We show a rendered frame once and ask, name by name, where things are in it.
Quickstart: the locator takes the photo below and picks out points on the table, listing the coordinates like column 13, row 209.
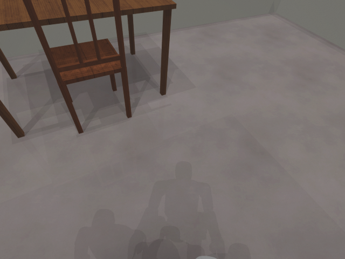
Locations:
column 14, row 15

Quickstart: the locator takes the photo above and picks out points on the chair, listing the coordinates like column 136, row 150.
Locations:
column 83, row 61

